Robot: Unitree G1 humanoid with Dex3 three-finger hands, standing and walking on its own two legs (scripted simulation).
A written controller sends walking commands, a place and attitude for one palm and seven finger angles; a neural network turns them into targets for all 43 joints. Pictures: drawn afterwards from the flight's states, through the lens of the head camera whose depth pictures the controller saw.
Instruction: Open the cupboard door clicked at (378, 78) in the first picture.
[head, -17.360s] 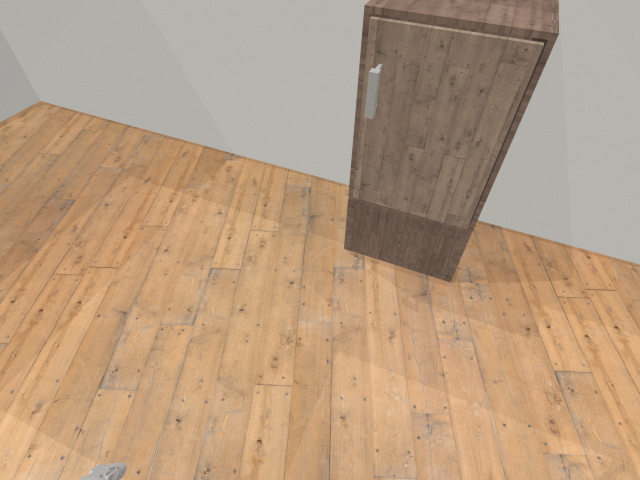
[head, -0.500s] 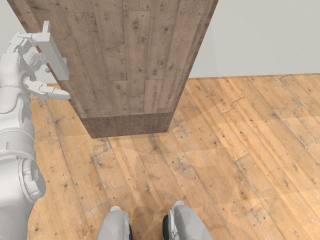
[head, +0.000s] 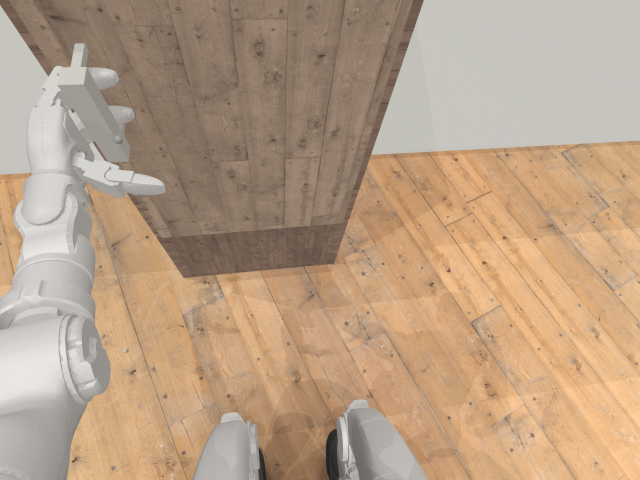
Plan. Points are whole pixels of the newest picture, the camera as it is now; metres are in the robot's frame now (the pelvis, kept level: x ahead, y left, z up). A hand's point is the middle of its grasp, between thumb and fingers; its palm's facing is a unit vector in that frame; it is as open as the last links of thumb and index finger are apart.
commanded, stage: slide the fingers in behind the handle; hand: left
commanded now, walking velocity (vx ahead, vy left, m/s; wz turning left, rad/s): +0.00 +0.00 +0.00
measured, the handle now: (100, 106) +0.56 +0.23 +0.06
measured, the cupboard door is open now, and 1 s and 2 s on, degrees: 0 1 25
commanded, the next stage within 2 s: close the thumb around the handle in 0.38 s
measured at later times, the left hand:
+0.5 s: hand (111, 143) +0.50 +0.21 +0.06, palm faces +0.05 -1.00 -0.01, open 14.0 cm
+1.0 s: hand (108, 143) +0.50 +0.21 +0.07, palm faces +0.05 -1.00 -0.01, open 7.2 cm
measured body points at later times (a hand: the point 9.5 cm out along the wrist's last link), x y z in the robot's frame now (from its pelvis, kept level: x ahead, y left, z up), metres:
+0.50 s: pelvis +0.00 +0.00 +0.00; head +0.14 +0.02 +0.43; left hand +0.50 +0.26 +0.07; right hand +0.02 -0.26 -0.11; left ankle +0.01 +0.10 -0.65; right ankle +0.02 -0.12 -0.65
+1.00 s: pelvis +0.00 +0.01 +0.00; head +0.14 +0.04 +0.43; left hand +0.49 +0.26 +0.07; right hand +0.01 -0.25 -0.11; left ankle +0.01 +0.10 -0.65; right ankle +0.02 -0.12 -0.65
